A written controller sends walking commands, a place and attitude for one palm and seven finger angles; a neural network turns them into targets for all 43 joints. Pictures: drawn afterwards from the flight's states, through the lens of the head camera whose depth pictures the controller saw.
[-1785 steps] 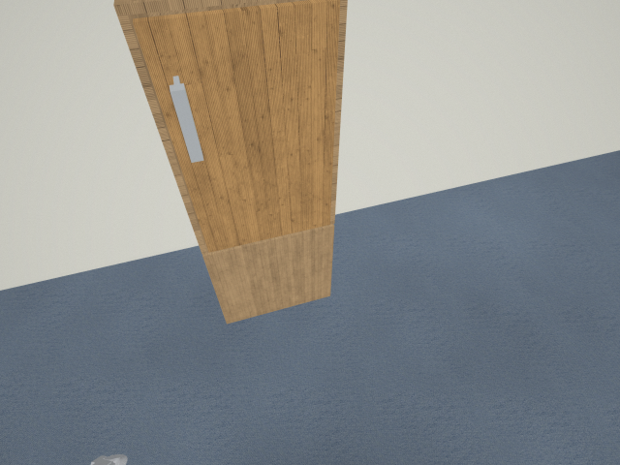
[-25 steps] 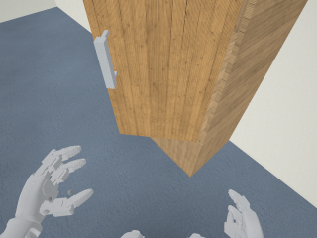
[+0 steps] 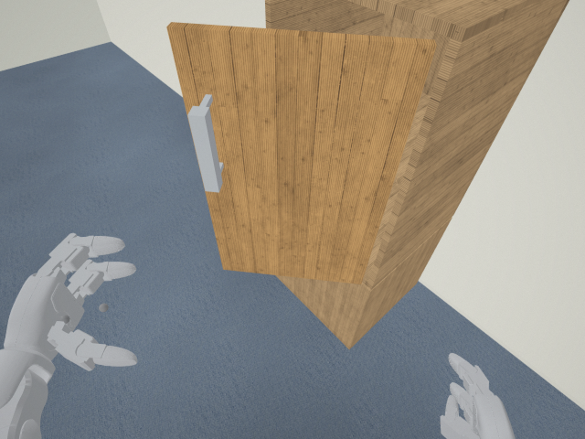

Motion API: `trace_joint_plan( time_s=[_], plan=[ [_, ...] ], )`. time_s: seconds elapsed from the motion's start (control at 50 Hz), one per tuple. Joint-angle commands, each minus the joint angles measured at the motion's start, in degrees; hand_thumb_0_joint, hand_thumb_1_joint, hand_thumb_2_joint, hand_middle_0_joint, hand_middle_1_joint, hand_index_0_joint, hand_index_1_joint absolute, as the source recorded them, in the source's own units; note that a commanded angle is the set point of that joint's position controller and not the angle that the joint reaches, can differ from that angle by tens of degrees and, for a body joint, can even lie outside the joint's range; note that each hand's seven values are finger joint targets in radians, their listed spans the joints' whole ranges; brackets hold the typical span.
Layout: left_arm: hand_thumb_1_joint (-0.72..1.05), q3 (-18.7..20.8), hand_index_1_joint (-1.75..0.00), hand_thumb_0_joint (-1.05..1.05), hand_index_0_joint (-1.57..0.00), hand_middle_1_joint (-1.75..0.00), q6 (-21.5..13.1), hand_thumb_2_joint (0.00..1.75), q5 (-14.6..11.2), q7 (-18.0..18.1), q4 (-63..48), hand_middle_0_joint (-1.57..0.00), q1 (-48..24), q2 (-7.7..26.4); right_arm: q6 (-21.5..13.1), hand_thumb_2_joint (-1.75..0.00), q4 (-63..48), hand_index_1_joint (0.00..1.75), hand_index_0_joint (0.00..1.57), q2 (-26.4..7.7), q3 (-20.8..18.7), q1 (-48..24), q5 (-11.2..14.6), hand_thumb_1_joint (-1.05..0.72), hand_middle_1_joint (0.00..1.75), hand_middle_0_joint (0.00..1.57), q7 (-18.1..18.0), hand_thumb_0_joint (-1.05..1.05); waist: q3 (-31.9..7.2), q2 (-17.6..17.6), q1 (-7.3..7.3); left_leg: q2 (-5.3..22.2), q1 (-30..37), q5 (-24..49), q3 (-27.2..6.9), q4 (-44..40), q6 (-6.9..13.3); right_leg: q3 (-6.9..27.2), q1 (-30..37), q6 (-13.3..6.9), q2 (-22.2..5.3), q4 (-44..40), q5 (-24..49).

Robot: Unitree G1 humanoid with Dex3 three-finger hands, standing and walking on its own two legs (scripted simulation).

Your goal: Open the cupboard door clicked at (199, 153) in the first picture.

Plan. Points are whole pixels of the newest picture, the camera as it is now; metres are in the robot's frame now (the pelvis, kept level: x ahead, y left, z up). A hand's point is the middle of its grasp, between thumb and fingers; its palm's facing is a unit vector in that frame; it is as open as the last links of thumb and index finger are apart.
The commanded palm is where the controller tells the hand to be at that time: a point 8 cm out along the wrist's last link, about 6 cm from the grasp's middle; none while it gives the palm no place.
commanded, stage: raise the hand with hooked fingers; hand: left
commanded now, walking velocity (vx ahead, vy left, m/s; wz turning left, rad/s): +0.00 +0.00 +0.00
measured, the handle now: (210, 144) +0.53 +0.18 +0.12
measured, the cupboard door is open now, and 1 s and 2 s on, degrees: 42 42 42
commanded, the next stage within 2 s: move the hooked fingers beside the handle in 0.84 s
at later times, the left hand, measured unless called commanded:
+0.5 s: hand (86, 250) +0.29 +0.27 +0.13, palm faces +0.01 -1.00 -0.03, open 14.0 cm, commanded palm +0.26 +0.31 +0.14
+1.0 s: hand (93, 254) +0.29 +0.26 +0.13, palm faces +0.03 -1.00 -0.04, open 14.0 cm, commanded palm +0.27 +0.31 +0.14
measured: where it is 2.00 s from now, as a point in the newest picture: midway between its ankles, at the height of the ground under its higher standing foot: outside the picture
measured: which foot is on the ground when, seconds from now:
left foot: down 0.00-1.00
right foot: down 0.00-1.00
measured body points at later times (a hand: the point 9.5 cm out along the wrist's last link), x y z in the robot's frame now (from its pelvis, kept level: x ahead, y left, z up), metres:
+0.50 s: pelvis +0.00 +0.00 +0.02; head +0.01 -0.01 +0.47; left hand +0.29 +0.33 +0.14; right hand +0.15 -0.26 -0.06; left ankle -0.02 +0.10 -0.71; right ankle +0.00 -0.12 -0.71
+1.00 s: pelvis +0.00 -0.01 +0.02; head +0.00 -0.02 +0.47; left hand +0.28 +0.32 +0.14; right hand +0.16 -0.25 -0.06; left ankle -0.02 +0.10 -0.71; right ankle +0.00 -0.12 -0.71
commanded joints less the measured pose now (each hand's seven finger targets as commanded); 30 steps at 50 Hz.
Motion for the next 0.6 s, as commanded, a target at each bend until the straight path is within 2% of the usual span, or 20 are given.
trace_joint_plan(
  time_s=[0.0, 0.06, 0.08, 0.12, 0.18, 0.26, 0.28, 0.32, 0.36, 0.38, 0.4, 0.44, 0.48, 0.52, 0.54, 0.58],
  plan=[
    [-0.50, 6.9, -1.20, 0.00, -0.30, -1.20, -0.9, 0.30, -1.3, -1.8, -8.2, -0.30, -15.1, 13.8, -2.2, -0.90, -7.5, 0.30, 0.20, -7.7, -2.5, -3.3, 0.3, -0.90, 0.30, 0.20, -1.2, 0.00, -7.4, 2.9, -0.59, -0.6, 5.0, 18.3, -1.4, -9.5, 0.0, 1.7, 7.4, -0.9, 1.2, -6.9, 14.1],
    [-0.50, 7.6, -1.20, 0.00, -0.30, -1.20, -0.3, 0.30, -0.9, -2.6, -6.8, -0.30, -19.1, 15.4, -2.4, -0.90, -7.4, 0.30, 0.20, -7.6, -2.1, -3.6, 0.2, -0.90, 0.30, 0.20, -1.6, 0.00, -8.0, 3.7, -0.43, -0.6, 6.5, 18.4, -1.6, -10.5, 0.1, 1.8, 8.1, -0.9, 1.1, -7.7, 14.1],
    [-0.50, 8.1, -1.20, 0.00, -0.30, -1.20, -0.2, 0.30, -0.9, -2.8, -6.4, -0.30, -20.7, 16.6, -2.3, -0.90, -7.1, 0.30, 0.20, -7.8, -2.0, -3.7, 0.2, -0.90, 0.30, 0.20, -1.6, 0.00, -7.9, 2.5, -0.36, -0.5, 6.9, 18.9, -1.7, -10.6, 0.0, 1.9, 9.2, -1.1, 1.1, -8.0, 14.4],
    [-0.50, 8.4, -1.20, 0.00, -0.30, -1.20, 0.2, 0.30, -0.7, -3.3, -5.3, -0.30, -22.4, 16.8, -2.3, -0.90, -7.1, 0.30, 0.20, -7.6, -1.9, -3.7, 0.3, -0.90, 0.30, 0.20, -1.8, 0.00, -8.5, 4.1, -0.27, -0.5, 8.2, 19.6, -1.7, -11.4, 0.1, 1.9, 9.3, -1.0, 1.1, -8.4, 15.0],
    [-0.50, 9.1, -1.20, 0.00, -0.30, -1.20, 1.6, 0.30, -0.6, -3.8, -1.5, -0.30, -25.4, 18.4, -2.2, -0.90, -6.5, 0.30, 0.20, -7.9, -1.7, -3.9, 0.4, -0.90, 0.30, 0.20, -2.2, 0.00, -6.1, 3.2, -0.23, -0.4, 8.2, 18.2, -1.8, -12.5, 0.0, 1.9, 9.2, -1.2, 1.1, -9.6, 13.6],
    [-0.50, 10.0, -1.20, 0.00, -0.30, -1.20, 3.2, 0.30, -0.4, -4.7, 1.6, -0.30, -29.7, 20.0, -1.9, -0.90, -6.5, 0.30, 0.20, -8.0, -1.6, -3.8, 0.5, -0.90, 0.30, 0.20, -2.6, 0.00, -6.8, 3.1, -0.29, -0.5, 8.9, 17.8, -1.7, -13.6, 0.1, 2.0, 9.7, -1.0, 0.8, -10.7, 13.1],
    [-0.50, 10.8, -1.20, 0.00, -0.30, -1.20, 3.2, 0.30, -0.4, -4.9, 2.0, -0.30, -30.9, 21.4, -1.9, -0.90, -6.4, 0.30, 0.20, -8.2, -1.5, -3.8, 0.4, -0.90, 0.30, 0.20, -2.6, 0.00, -7.2, 2.0, -0.09, -0.5, 9.0, 18.1, -1.7, -13.7, 0.1, 2.3, 10.8, -1.1, 0.8, -10.9, 13.4],
    [-0.50, 11.0, -1.20, 0.00, -0.30, -1.20, 3.4, 0.30, -0.2, -5.2, 3.1, -0.30, -33.6, 21.9, -1.8, -0.90, -6.3, 0.30, 0.20, -8.2, -1.5, -3.9, 0.5, -0.90, 0.30, 0.20, -2.7, 0.00, -7.9, 3.1, -0.19, -0.6, 9.7, 18.3, -1.7, -14.2, 0.2, 2.3, 11.1, -1.1, 0.8, -11.2, 13.6],
    [-0.50, 9.7, -1.20, 0.00, -0.30, -1.20, 3.8, 0.30, -0.5, -5.8, 6.1, -0.30, -30.1, 19.4, -1.8, -0.90, -6.5, 0.30, 0.20, -8.2, -1.7, -3.3, 0.5, -0.90, 0.30, 0.20, -2.6, 0.00, -7.7, 1.3, -0.08, -0.6, 9.5, 19.4, -1.5, -14.0, 0.3, 2.1, 11.1, -1.0, 0.8, -11.2, 15.1],
    [-0.50, 9.7, -1.20, 0.00, -0.30, -1.20, 3.8, 0.30, -0.5, -6.0, 6.3, -0.30, -28.8, 19.5, -1.9, -0.90, -6.4, 0.30, 0.20, -8.4, -1.9, -3.3, 0.5, -0.90, 0.30, 0.20, -2.3, 0.00, -7.8, -0.2, 0.21, -0.5, 9.5, 19.9, -1.4, -13.8, 0.3, 2.3, 11.9, -1.1, 0.7, -11.2, 15.7],
    [-0.50, 9.1, -1.20, 0.00, -0.30, -1.20, 3.6, 0.30, -0.5, -6.4, 5.4, -0.30, -28.7, 19.0, -1.9, -0.90, -6.6, 0.30, 0.20, -8.4, -2.0, -3.2, 0.5, -0.90, 0.30, 0.20, -2.2, 0.00, -9.0, 1.4, 0.19, -0.7, 10.0, 20.9, -1.0, -13.8, 0.4, 2.4, 12.1, -1.0, 0.7, -11.0, 16.8],
    [-0.50, 9.7, -1.20, 0.00, -0.30, -1.20, 3.7, 0.30, -0.5, -6.2, 4.7, -0.30, -28.8, 19.6, -1.8, -0.90, -6.7, 0.30, 0.20, -8.4, -2.1, -3.2, 0.5, -0.90, 0.30, 0.20, -1.9, 0.00, -8.7, 2.6, 0.34, -0.7, 10.0, 21.3, -0.9, -13.8, 0.3, 2.4, 11.5, -1.0, 0.7, -11.0, 17.3],
    [-0.50, 10.8, -1.20, 0.00, -0.30, -1.20, 3.2, 0.30, -0.4, -5.4, 3.5, -0.30, -29.7, 21.1, -1.8, -0.90, -6.5, 0.30, 0.20, -8.6, -2.2, -3.3, 0.3, -0.90, 0.30, 0.20, -1.9, 0.00, -7.5, 2.0, 0.39, -0.5, 9.6, 20.4, -0.9, -13.9, 0.3, 2.6, 11.4, -1.1, 0.7, -11.2, 16.1],
    [-0.50, 11.5, -1.20, 0.00, -0.30, -1.20, 2.5, 0.30, -0.1, -4.6, 1.8, -0.30, -30.6, 21.6, -1.8, -0.90, -6.7, 0.30, 0.20, -8.3, -2.2, -3.1, 0.3, -0.90, 0.30, 0.20, -1.9, 0.00, -8.6, 3.1, 0.40, -0.5, 10.3, 21.0, -1.0, -14.6, 0.3, 2.3, 11.8, -1.1, 0.7, -11.2, 16.5],
    [-0.50, 11.9, -1.20, 0.00, -0.30, -1.20, 1.9, 0.30, 0.1, -4.2, 0.2, -0.30, -31.1, 21.8, -2.0, -0.90, -6.7, 0.30, 0.20, -8.2, -2.3, -3.1, 0.2, -0.90, 0.30, 0.20, -1.9, 0.00, -10.0, 4.8, 0.50, -0.5, 11.4, 22.0, -1.0, -14.5, 0.2, 2.3, 12.2, -1.1, 0.7, -10.9, 17.2],
    [-0.50, 12.4, -1.20, 0.00, -0.30, -1.20, 1.2, 0.30, 0.2, -3.5, -0.7, -0.30, -31.0, 22.7, -2.0, -0.90, -6.3, 0.30, 0.20, -8.2, -2.3, -2.9, 0.1, -0.90, 0.30, 0.20, -2.1, 0.00, -10.0, 3.2, 0.53, -0.4, 11.8, 23.1, -0.9, -14.4, 0.3, 2.5, 13.2, -1.1, 0.7, -11.0, 18.4]
  ],
)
